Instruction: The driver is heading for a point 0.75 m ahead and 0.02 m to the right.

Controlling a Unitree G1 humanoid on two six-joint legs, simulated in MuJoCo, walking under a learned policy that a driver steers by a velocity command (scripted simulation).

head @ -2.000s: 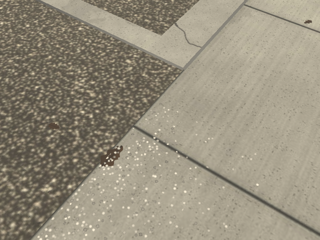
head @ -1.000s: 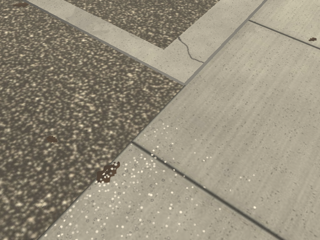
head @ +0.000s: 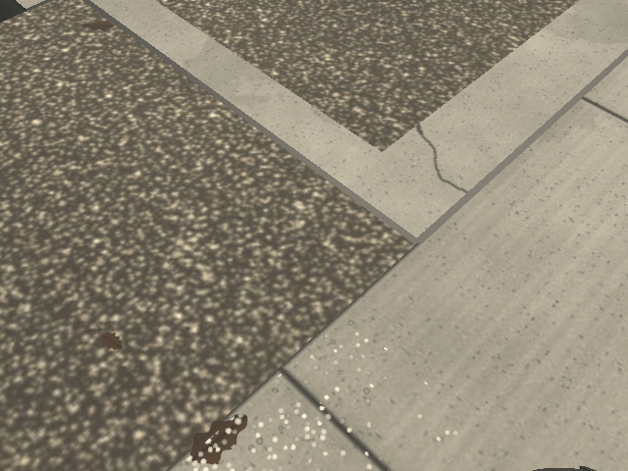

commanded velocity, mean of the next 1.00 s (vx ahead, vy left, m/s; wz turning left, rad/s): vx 0.48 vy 0.00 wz -0.06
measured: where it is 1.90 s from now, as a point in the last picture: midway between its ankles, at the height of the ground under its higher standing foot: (336, 340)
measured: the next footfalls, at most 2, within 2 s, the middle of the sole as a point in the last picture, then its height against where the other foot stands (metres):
right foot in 0.56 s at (359, 431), level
left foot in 1.06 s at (299, 304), level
